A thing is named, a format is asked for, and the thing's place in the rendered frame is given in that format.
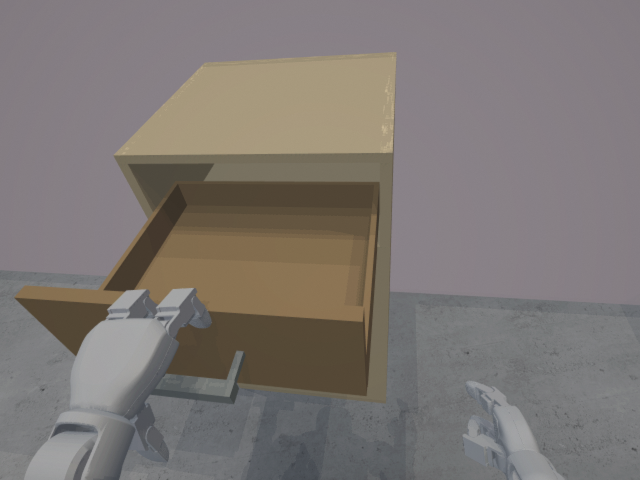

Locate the left robot forearm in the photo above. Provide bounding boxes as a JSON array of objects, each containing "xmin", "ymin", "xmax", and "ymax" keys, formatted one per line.
[{"xmin": 24, "ymin": 408, "xmax": 135, "ymax": 480}]

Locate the cabinet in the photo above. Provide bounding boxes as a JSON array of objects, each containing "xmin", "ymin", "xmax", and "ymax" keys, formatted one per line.
[{"xmin": 113, "ymin": 52, "xmax": 397, "ymax": 404}]

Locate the robot right hand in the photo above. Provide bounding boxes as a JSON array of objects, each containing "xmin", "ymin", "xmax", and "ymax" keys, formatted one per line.
[{"xmin": 463, "ymin": 381, "xmax": 541, "ymax": 475}]

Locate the right robot forearm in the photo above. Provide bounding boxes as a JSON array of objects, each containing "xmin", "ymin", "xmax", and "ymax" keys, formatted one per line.
[{"xmin": 506, "ymin": 450, "xmax": 566, "ymax": 480}]

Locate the handle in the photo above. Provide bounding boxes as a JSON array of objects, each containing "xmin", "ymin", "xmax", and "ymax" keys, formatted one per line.
[{"xmin": 150, "ymin": 351, "xmax": 246, "ymax": 404}]

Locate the drawer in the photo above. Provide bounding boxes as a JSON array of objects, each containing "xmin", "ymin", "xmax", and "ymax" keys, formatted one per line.
[{"xmin": 14, "ymin": 181, "xmax": 379, "ymax": 396}]

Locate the robot left hand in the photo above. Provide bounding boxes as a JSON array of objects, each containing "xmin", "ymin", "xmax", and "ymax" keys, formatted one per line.
[{"xmin": 69, "ymin": 288, "xmax": 212, "ymax": 462}]

